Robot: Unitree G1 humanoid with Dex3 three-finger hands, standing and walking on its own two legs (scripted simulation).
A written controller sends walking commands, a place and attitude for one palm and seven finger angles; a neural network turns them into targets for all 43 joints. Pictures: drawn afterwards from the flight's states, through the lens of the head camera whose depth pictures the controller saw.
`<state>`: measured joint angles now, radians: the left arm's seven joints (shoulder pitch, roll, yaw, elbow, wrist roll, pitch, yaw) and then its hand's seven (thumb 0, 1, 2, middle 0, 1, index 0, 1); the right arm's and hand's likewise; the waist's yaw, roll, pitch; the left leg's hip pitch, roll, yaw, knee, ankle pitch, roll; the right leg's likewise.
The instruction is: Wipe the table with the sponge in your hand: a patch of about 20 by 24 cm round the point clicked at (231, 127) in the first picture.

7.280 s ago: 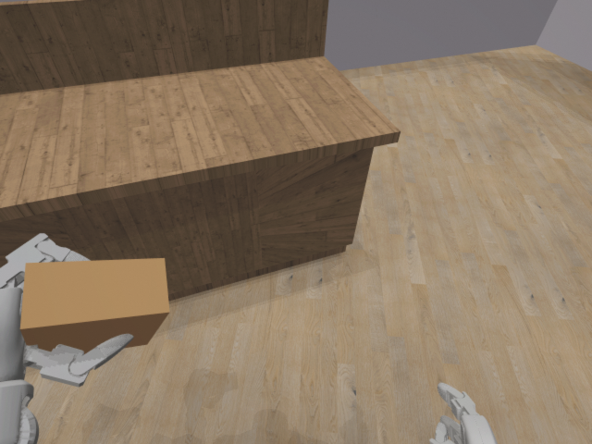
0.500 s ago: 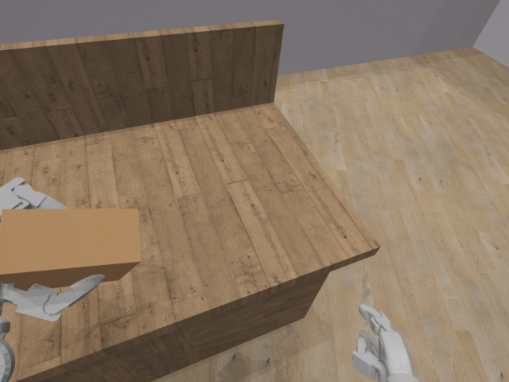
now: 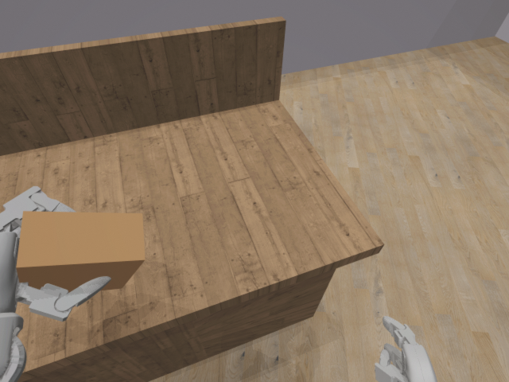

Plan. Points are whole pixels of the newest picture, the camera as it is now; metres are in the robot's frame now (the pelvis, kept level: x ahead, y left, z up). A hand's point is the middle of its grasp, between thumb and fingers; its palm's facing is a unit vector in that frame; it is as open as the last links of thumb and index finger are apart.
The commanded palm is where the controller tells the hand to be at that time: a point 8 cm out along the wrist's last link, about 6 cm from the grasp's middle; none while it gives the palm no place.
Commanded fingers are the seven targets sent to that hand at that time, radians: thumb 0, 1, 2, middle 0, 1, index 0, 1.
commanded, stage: look again from close up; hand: left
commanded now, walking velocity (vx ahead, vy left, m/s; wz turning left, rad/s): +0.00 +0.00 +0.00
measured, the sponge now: (98, 256) +0.23 +0.22 +0.14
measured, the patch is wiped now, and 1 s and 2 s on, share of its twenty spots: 0.00 0.00 0.00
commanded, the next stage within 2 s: shuffle to correct the standing spot in 0.32 s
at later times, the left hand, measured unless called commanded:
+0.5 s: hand (16, 222) +0.25 +0.30 +0.17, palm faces +0.40 -0.84 -0.37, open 9.7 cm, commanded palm +0.18 +0.33 +0.17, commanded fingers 0.00 0.10 1.30 -1.20 -1.60 -1.20 -1.60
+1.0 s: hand (89, 239) +0.24 +0.22 +0.16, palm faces +0.31 -0.86 -0.40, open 9.7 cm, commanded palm +0.18 +0.26 +0.17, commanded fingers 0.00 0.10 1.30 -1.20 -1.60 -1.20 -1.60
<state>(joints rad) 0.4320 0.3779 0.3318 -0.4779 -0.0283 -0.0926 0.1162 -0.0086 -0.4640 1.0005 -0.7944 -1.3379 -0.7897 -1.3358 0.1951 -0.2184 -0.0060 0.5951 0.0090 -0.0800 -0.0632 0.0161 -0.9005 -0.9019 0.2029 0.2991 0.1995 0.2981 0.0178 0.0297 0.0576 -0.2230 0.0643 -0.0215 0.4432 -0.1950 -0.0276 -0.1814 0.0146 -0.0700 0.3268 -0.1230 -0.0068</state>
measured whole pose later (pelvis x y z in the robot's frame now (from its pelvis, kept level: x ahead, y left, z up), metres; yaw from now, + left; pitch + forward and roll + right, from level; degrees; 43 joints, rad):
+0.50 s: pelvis +0.02 +0.05 +0.00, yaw +0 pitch +0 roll -1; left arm 0.34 0.43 0.42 -0.53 -0.03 -0.28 0.09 -0.01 -0.46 1.00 -0.79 -1.34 -0.79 -1.34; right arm 0.19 -0.15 0.04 0.60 -0.01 -0.21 0.00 0.02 -0.90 -0.90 0.20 0.30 0.20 0.30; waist 0.05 -0.09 0.11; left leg -0.23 0.00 0.03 0.49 -0.25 0.03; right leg -0.21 -0.05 -0.03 0.41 -0.18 0.04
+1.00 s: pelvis +0.01 -0.02 -0.01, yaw -2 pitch +0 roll -1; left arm 0.43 0.40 0.38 -0.51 -0.07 -0.20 0.07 -0.01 -0.46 1.00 -0.79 -1.34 -0.79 -1.34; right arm 0.20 -0.21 -0.01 0.56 0.01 -0.12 -0.01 0.02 -0.90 -0.90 0.20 0.30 0.20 0.30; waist 0.02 -0.01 0.06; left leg -0.27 0.10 0.00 0.52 -0.26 -0.05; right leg -0.26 0.04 -0.06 0.46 -0.20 -0.04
